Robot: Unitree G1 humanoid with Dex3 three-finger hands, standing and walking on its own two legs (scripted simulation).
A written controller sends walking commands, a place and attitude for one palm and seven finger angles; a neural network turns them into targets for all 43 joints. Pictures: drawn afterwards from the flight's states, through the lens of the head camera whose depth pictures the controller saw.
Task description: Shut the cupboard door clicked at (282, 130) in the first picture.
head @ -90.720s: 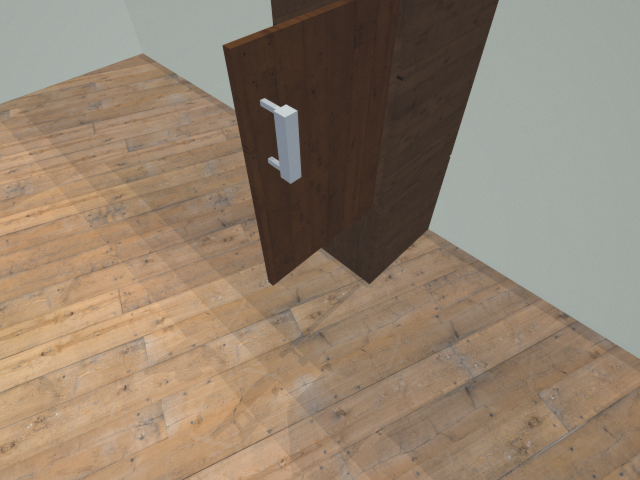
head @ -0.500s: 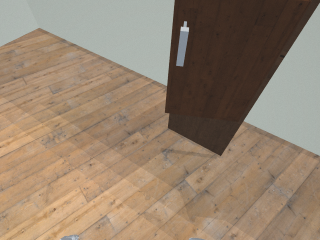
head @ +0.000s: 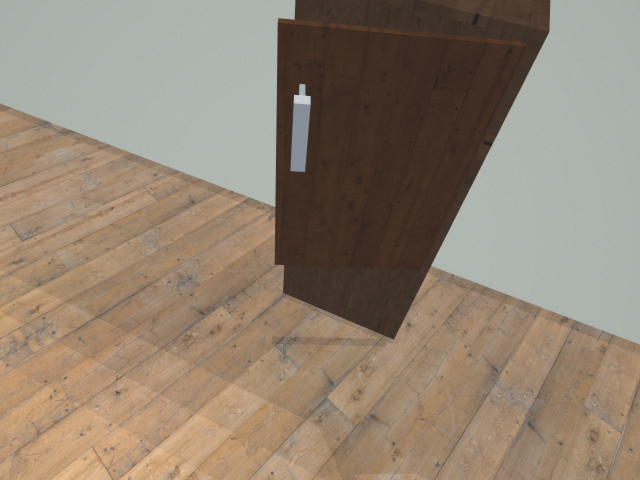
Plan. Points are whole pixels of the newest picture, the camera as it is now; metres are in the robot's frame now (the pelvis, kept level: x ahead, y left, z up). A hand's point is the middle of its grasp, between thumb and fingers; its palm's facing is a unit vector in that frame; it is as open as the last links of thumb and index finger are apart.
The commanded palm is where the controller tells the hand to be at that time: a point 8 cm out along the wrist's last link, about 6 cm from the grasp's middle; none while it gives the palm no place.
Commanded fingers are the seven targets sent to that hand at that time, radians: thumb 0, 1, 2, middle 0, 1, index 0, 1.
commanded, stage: take the last steps up to it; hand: left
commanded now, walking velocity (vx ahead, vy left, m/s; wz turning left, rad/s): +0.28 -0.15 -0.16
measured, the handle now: (300, 128) +0.65 +0.07 +0.10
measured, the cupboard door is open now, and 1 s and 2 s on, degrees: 25 25 25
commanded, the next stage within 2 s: come to a stop and stand still in 0.38 s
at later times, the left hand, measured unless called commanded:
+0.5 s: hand (277, 406) +0.26 +0.06 -0.16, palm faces -0.10 -0.97 -0.20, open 7.4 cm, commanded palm none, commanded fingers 0.00 0.90 0.90 -0.20 -0.30 -0.20 -0.30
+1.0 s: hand (268, 420) +0.24 +0.08 -0.17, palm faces -0.02 -0.97 -0.25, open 7.4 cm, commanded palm none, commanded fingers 0.00 0.90 0.90 -0.20 -0.30 -0.20 -0.30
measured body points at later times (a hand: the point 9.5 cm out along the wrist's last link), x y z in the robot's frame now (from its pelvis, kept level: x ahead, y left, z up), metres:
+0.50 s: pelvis +0.15 -0.11 +0.00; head +0.20 -0.12 +0.45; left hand +0.27 +0.12 -0.15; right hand +0.08 -0.34 -0.16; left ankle +0.06 +0.04 -0.65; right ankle +0.20 -0.20 -0.73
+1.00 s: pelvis +0.20 -0.12 +0.00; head +0.24 -0.12 +0.45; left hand +0.25 +0.13 -0.15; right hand +0.28 -0.36 -0.15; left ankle +0.24 -0.02 -0.73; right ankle +0.20 -0.20 -0.73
